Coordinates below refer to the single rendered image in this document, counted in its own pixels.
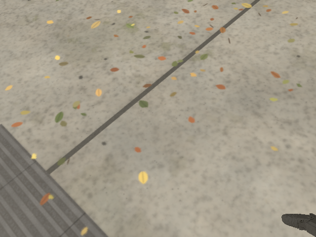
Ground right robot hand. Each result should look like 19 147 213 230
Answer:
281 213 316 237

